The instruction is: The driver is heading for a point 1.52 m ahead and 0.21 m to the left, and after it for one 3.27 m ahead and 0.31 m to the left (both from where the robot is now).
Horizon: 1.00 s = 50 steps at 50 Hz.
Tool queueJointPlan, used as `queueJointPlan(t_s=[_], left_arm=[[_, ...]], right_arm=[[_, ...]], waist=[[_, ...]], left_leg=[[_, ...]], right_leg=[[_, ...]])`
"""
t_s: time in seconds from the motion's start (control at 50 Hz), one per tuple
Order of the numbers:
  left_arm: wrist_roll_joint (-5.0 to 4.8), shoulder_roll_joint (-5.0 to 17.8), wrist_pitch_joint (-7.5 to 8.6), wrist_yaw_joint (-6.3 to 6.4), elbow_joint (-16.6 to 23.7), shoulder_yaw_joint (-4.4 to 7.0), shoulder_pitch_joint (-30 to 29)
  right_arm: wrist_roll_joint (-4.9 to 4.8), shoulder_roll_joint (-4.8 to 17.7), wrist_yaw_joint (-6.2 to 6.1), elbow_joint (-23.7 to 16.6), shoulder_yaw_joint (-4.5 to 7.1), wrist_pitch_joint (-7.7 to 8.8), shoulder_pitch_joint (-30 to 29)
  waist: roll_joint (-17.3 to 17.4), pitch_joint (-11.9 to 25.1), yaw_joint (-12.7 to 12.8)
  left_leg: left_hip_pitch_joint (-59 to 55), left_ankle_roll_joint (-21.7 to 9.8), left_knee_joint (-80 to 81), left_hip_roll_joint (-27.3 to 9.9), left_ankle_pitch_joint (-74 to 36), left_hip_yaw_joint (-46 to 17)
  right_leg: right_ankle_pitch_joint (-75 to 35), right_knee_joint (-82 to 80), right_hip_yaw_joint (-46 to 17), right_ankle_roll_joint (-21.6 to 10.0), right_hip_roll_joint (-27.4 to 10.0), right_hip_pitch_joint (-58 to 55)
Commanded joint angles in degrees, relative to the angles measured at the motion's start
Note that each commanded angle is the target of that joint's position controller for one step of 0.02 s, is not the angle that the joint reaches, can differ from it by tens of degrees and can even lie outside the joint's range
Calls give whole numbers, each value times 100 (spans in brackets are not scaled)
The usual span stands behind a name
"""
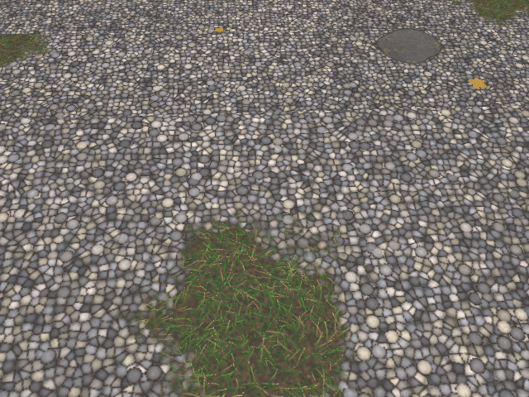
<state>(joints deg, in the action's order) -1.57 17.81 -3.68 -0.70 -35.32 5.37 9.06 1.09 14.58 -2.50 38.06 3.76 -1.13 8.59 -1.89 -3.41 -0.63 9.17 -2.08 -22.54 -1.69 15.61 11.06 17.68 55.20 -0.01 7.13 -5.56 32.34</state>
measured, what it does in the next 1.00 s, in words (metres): steps on the spot: right foot, then left foot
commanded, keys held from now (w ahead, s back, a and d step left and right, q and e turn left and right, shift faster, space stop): e+shift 0.18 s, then shift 0.14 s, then q+shift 0.68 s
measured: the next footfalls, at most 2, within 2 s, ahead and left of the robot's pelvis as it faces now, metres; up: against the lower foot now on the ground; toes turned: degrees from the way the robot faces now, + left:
right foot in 0.14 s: +0.06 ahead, -0.16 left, +0.00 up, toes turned -13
left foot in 0.60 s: +0.11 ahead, +0.07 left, +0.00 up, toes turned -8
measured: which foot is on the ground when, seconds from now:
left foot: down 0.00-0.14, up 0.16-0.58, down 0.60-1.00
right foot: up 0.00-0.12, down 0.14-0.62, up 0.64-1.00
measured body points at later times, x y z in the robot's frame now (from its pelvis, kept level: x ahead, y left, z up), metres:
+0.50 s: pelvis +0.04 -0.05 -0.01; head +0.06 -0.06 +0.44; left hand +0.29 +0.14 -0.09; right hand +0.09 -0.35 -0.12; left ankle +0.10 +0.09 -0.71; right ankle +0.02 -0.15 -0.74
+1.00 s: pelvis +0.06 -0.05 -0.01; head +0.11 -0.03 +0.44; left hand +0.21 +0.26 -0.09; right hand +0.28 -0.32 -0.08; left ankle +0.07 +0.07 -0.74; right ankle +0.11 -0.17 -0.74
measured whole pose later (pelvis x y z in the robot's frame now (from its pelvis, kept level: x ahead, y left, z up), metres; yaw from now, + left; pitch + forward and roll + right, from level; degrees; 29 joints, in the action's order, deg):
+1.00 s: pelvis +0.06 -0.05 -0.01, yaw +10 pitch +3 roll -1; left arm -0.8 17.2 1.3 0.1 -39.8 4.9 4.1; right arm -2.0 19.9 -2.3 33.9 6.0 -3.5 9.5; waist 0.3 -2.3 -1.0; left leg 18.5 -0.1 -30.3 6.7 13.4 -17.4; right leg 15.1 29.0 -7.2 3.6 4.8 18.6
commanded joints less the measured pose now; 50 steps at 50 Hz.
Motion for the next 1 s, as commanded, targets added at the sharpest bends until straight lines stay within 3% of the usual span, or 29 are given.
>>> queueJointPlan(t_s=[0.02, 0.1, 0.12, 0.14, 0.16, 0.18, 0.2, 0.22, 0.24, 0.26, 0.3, 0.34, 0.42, 0.46, 0.5, 0.58, 0.6, 0.62, 0.64, 0.66, 0.68, 0.7, 0.72, 0.74, 0.78, 0.84, 0.96, 0.98, 1.0], left_arm=[[4, 388, 37, -81, 584, 79, -411], [-44, 481, -119, -178, 613, 183, -349], [-36, 547, -126, -167, 512, 256, -11], [2, 845, -101, -62, 324, 408, 609], [-15, 1638, -50, 69, 324, 616, 1071], [251, 1997, 100, 19, 573, 601, 603], [204, 1450, 256, -60, 575, 458, 535], [143, 1208, 339, -23, 468, 352, 358], [53, 1024, 343, 41, 456, 296, 51], [1, 876, 316, 111, 484, 229, -228], [126, 890, 297, 188, 493, 173, -373], [168, 820, 310, 220, 409, 119, -377], [300, 283, 364, 205, 113, -130, -439], [354, 553, 379, 158, -25, -74, -377], [297, 865, 329, 182, -94, 22, -348], [105, 801, 232, 315, -152, 49, -413], [82, 705, 235, 335, -199, 55, -272], [241, 480, 273, 341, -50, 34, -250], [315, 395, 322, 346, 279, -12, -990], [272, 387, 360, 338, 315, -5, -1114], [194, 394, 364, 309, 255, 17, -1000], [163, 379, 354, 302, 163, 34, -873], [191, 438, 354, 310, 153, 58, -866], [195, 362, 371, 291, 153, 49, -905], [157, 201, 411, 235, 122, 9, -868], [121, 170, 462, 187, 65, -10, -868], [62, 468, 582, 80, -76, 113, -459], [62, 505, 608, 74, -155, 152, -255], [79, 624, 616, 91, -241, 215, -65]], right_arm=[[-81, 1211, 63, -316, 397, 69, -106], [-291, 1252, 214, -206, 468, 145, -134], [-354, 1202, 224, -169, 462, 148, -203], [-350, 1047, 264, -45, 426, 175, 28], [-98, 729, 271, -301, 333, 216, -63], [67, 610, 236, -696, 244, 289, -274], [12, 988, 212, -577, 323, 269, -609], [-107, 994, 179, -596, 315, 264, -709], [-79, 985, 102, -434, 324, 237, -530], [-26, 1073, 47, -391, 349, 195, -429], [-35, 971, 67, -233, 322, 139, -123], [-92, 819, 70, -115, 246, 103, 74], [-128, 480, 166, -21, 37, 38, 38], [-195, 773, 193, -123, 93, 3, -101], [-246, 1032, 206, -267, 161, -3, -205], [-246, 843, 300, -219, 146, 43, 266], [-213, 975, 297, -219, 191, 56, 362], [-189, 1543, 227, -244, 353, 85, 555], [-116, 1774, 237, -261, 416, 126, 835], [10, 1622, 245, -256, 373, 213, 1061], [-34, 1492, 209, -268, 366, 269, 837], [-151, 1394, 167, -339, 360, 256, 525], [-256, 1304, 107, -419, 335, 203, 281], [-290, 1229, 44, -470, 314, 130, 190], [-259, 1260, -26, -516, 350, 10, 252], [-261, 1378, -67, -604, 426, -72, 274], [-298, 1420, 14, -823, 471, -176, -48], [-339, 1386, 15, -870, 455, -188, -199], [-352, 1259, 13, -912, 410, -193, -226]], waist=[[945, 554, -142], [1041, 696, 22], [935, 814, 264], [459, 1054, 547], [-993, 1149, 558], [-1698, 1906, 312], [-683, 1892, 626], [-605, 1467, 452], [-222, 1169, 235], [-301, 1045, 109], [-405, 1163, -37], [-424, 1246, -51], [-656, 1141, 94], [-762, 792, 213], [-751, 453, 274], [-510, 484, 29], [-182, 476, 24], [1212, 632, 204], [2064, 560, -185], [1564, 852, -339], [1151, 868, -172], [807, 820, -15], [699, 812, 51], [733, 881, 85], [805, 995, 68], [921, 1071, 10], [1352, 977, 74], [1334, 968, 203], [1196, 1013, 240]], left_leg=[[-880, -997, 336, -1629, -3114, -606], [-903, -611, -348, -1751, -3409, -219], [-682, -384, -919, -1630, -3534, 24], [-15, -7, -1938, -1290, -3239, 263], [1986, 481, -3718, -652, 456, 372], [3300, 739, -5051, 137, 2504, -777], [3431, 684, -5322, -49, 2291, -1420], [3412, 549, -5143, -124, 1792, -1468], [3352, 533, -4749, -261, 1314, -1475], [3132, 555, -4445, -284, 979, -1460], [2489, 644, -4400, -102, 601, -1320], [2250, 713, -3907, -83, 430, -1254], [1195, 672, -2454, -338, 0, -1190], [1057, 583, -2259, -247, 168, -1061], [1391, 462, -2205, -156, 569, -956], [1132, 138, -1138, -17, 2, -754], [859, -54, -594, -84, -983, -1094], [244, -568, -241, -966, -2893, -2607], [-341, -1710, 260, -1805, -3704, -4336], [-689, -1933, 384, -1910, -3448, -4467], [-783, -1650, 237, -1604, -3179, -4027], [-727, -1334, 137, -1307, -3052, -3618], [-659, -1147, 108, -1163, -2952, -3420], [-534, -1050, 98, -976, -2969, -3283], [-565, -1005, 66, -777, -2919, -3247], [-474, -952, -7, -678, -2499, -3485], [88, -752, -141, -448, -1941, -4250], [245, -619, -279, -306, -1683, -4250], [596, -409, -541, -77, -1013, -4128]], right_leg=[[7, -636, 323, -169, 15, 110], [79, -1810, 615, -595, 242, -815], [-318, -2447, 686, -785, 414, -1454], [-1357, -3086, 403, -1101, 557, -2617], [-4454, -3083, -1526, -1688, -653, -4060], [-4379, -3104, -3611, -3067, -1760, -4322], [-4126, -3314, -2933, -2946, -1646, -4133], [-3750, -3327, -2331, -2604, -1327, -3721], [-3323, -3305, -1908, -2254, -985, -3346], [-3291, -3320, -1689, -2109, -853, -2972], [-3675, -3348, -1422, -2107, -684, -2465], [-3631, -3355, -1194, -2078, -610, -2429], [-2539, -3477, -700, -1921, -511, -1987], [-1799, -3572, -804, -1991, -663, -1768], [-1572, -3516, -1014, -2055, -892, -1877], [-2116, -2844, -868, -1762, -979, -2245], [-1607, -2397, -582, -1429, -684, -2114], [-694, -1003, 212, -858, 74, -1350], [1668, 190, 173, -436, 1152, 145], [2232, 1118, -458, -429, 1044, 570], [1833, 1410, -675, -458, 888, 675], [1420, 1300, -685, -442, 807, 734], [1057, 1003, -713, -399, 723, 695], [808, 753, -650, -337, 761, 454], [514, 107, -564, -240, 925, 222], [324, -869, -625, -196, 1047, -164], [-2, -2493, -683, -320, 1139, -1263], [-458, -3127, -617, -378, 1087, -1670], [-1004, -3640, -701, -493, 762, -2281]])
Keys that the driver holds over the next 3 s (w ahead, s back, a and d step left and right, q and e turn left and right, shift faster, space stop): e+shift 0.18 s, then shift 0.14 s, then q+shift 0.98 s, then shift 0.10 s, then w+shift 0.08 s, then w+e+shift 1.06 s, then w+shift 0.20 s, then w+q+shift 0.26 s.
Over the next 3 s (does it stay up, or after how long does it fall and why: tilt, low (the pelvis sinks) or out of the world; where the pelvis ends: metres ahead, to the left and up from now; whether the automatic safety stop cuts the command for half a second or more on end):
stays up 1.21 0.06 -0.01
